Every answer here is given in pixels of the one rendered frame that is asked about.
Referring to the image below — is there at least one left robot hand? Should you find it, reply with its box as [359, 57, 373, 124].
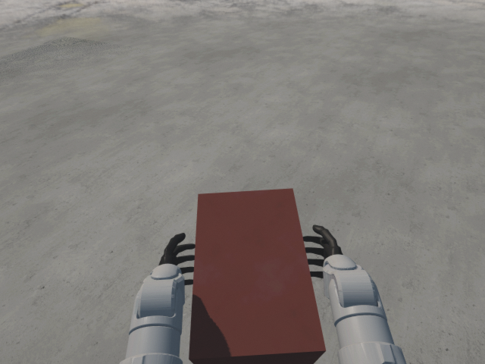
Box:
[159, 233, 196, 285]

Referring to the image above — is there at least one carton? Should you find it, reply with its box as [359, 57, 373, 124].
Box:
[189, 188, 326, 364]

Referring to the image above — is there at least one right robot hand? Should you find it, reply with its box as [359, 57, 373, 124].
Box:
[303, 225, 343, 278]

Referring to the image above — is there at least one left robot forearm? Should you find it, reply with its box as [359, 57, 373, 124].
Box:
[119, 264, 185, 364]

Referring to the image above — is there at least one right robot forearm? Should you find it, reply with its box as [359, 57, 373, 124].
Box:
[323, 254, 406, 364]

